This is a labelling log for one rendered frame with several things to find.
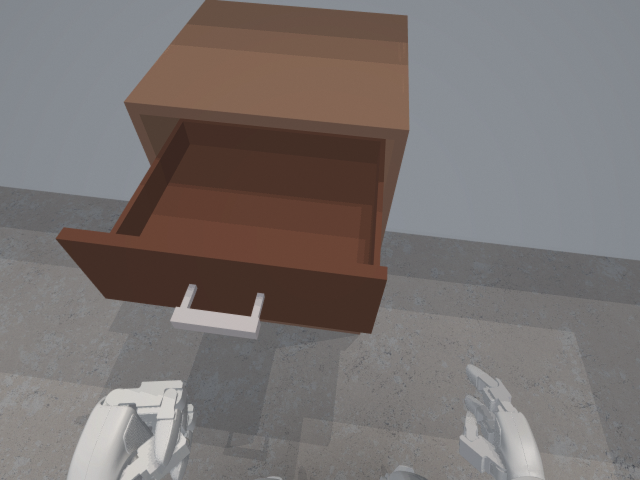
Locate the robot left hand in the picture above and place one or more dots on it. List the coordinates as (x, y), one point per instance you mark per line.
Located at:
(151, 421)

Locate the robot right hand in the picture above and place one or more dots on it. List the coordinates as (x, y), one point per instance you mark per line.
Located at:
(506, 432)

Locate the drawer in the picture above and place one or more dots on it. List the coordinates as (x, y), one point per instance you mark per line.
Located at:
(238, 210)

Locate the handle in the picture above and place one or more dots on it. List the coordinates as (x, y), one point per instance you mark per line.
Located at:
(215, 322)

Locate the robot right shin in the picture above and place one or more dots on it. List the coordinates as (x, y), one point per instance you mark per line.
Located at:
(404, 468)

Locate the cabinet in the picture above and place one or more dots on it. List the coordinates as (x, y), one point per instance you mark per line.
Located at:
(299, 68)

